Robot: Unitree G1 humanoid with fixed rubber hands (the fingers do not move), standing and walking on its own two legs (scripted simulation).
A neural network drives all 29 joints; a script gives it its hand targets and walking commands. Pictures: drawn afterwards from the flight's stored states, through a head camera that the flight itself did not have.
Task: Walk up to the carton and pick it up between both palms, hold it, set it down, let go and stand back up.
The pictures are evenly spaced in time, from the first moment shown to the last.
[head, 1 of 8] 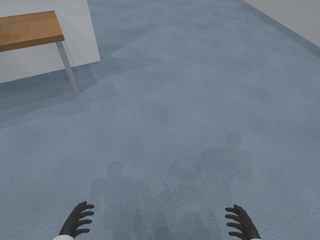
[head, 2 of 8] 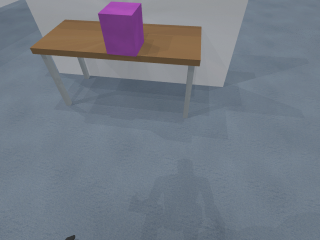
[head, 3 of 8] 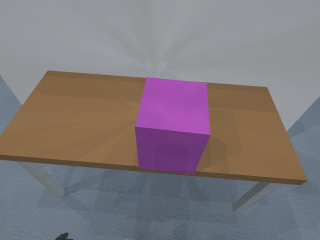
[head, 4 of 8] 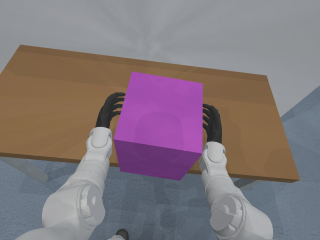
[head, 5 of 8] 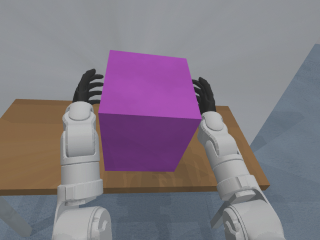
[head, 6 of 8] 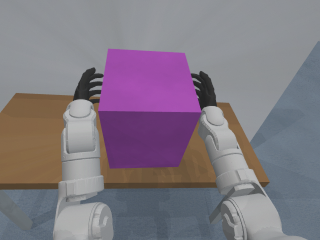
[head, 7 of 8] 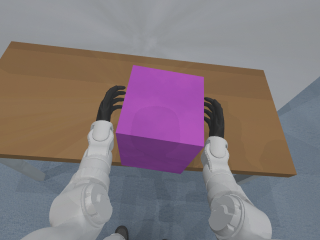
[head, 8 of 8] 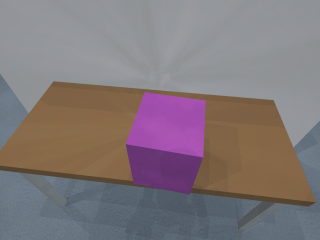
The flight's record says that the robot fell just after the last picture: no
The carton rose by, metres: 0.21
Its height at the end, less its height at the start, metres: +0.00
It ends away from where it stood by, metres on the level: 0.01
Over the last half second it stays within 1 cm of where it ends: yes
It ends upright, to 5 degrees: yes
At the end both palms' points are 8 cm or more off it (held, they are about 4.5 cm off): yes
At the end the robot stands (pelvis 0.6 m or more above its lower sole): yes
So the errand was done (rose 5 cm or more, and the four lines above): yes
